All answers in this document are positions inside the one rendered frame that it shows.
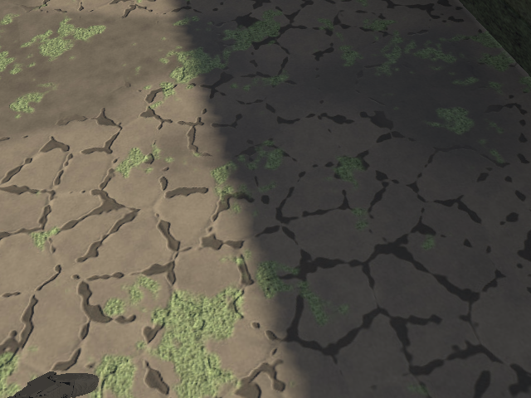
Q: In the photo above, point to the robot left hand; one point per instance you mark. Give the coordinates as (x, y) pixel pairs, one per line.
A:
(51, 385)

